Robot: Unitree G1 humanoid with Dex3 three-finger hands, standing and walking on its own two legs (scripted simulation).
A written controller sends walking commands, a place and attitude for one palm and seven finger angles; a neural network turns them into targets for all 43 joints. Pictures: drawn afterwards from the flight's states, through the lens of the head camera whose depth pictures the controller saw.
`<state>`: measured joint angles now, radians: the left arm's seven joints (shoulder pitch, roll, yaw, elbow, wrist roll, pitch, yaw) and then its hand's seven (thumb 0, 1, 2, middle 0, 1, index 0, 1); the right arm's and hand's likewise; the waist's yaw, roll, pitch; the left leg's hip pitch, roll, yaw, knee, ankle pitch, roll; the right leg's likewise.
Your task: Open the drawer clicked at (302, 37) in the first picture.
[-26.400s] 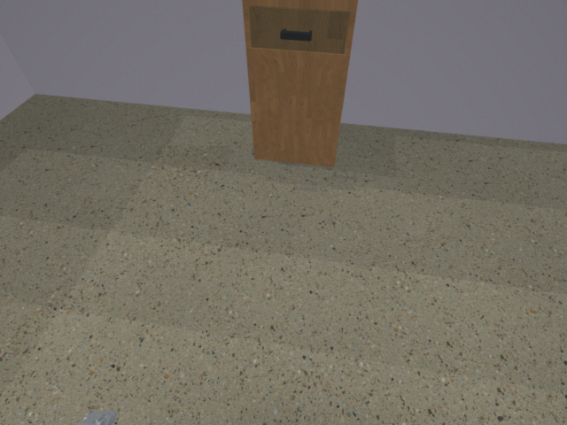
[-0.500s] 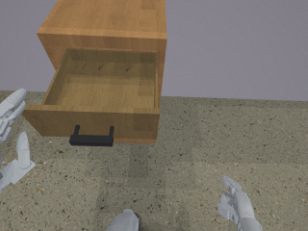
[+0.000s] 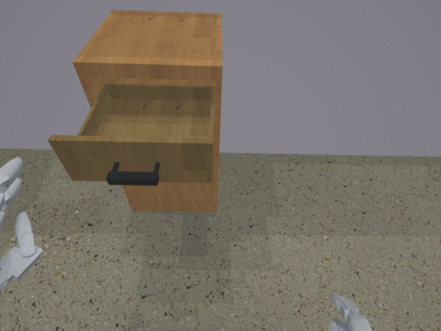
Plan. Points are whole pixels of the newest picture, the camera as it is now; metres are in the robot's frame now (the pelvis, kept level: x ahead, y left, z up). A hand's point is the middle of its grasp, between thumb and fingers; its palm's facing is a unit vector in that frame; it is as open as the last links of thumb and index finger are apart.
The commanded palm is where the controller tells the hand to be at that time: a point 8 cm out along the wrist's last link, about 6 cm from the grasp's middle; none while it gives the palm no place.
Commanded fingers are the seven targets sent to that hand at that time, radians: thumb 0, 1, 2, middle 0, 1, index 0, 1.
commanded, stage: stop stepping back and stand still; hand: left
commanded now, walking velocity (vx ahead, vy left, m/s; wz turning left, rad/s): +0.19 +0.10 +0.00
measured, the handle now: (135, 172) +0.50 +0.24 -0.06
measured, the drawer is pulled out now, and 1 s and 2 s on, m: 0.29 0.29 0.29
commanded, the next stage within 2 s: let the arm hang, fingers relaxed in 0.40 s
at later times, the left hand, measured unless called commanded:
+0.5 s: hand (6, 282) +0.15 +0.25 +0.16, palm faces +0.40 -0.81 -0.43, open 7.4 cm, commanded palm none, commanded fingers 0.00 0.90 0.90 -0.20 -0.30 -0.20 -0.30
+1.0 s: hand out of the picture -0.07 +0.20 -0.17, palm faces +0.09 -0.97 -0.23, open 7.2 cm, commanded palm none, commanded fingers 0.00 0.90 0.90 -0.20 -0.30 -0.20 -0.30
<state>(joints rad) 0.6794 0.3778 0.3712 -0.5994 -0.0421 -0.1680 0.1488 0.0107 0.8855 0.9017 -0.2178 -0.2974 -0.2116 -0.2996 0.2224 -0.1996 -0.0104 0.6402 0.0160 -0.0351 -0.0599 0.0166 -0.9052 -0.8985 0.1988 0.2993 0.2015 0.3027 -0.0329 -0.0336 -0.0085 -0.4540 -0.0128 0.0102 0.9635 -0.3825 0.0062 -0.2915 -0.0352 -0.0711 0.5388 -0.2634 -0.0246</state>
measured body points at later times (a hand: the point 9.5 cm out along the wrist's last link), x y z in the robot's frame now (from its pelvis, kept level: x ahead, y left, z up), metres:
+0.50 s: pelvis -0.03 +0.01 -0.01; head -0.03 +0.02 +0.44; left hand +0.12 +0.29 +0.18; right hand +0.13 -0.21 -0.09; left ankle -0.04 +0.13 -0.74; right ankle +0.02 -0.10 -0.74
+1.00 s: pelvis -0.03 +0.01 +0.00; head +0.00 +0.01 +0.45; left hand -0.07 +0.25 -0.15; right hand -0.05 -0.22 -0.15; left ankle -0.04 +0.14 -0.74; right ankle +0.02 -0.10 -0.74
